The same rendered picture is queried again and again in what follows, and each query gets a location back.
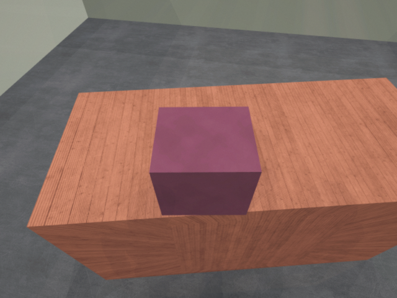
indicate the pedestal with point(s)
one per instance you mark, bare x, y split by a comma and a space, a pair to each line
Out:
327, 192

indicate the carton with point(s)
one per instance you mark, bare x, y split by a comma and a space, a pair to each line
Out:
204, 161

